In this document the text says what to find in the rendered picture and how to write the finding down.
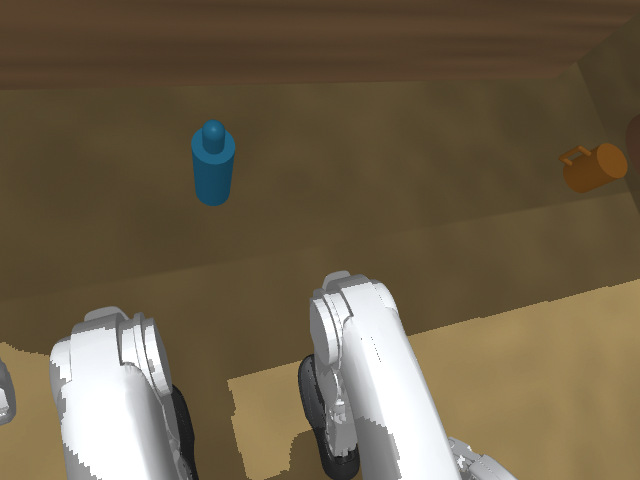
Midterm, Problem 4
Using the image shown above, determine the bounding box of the right robot hand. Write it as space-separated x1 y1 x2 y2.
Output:
448 437 518 480

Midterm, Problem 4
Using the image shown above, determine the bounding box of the left robot foot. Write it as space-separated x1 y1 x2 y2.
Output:
171 384 199 480

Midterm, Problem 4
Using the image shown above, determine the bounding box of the left robot arm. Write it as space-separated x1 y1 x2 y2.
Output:
0 358 16 426

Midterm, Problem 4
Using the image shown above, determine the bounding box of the right robot foot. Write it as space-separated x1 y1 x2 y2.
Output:
298 354 360 480

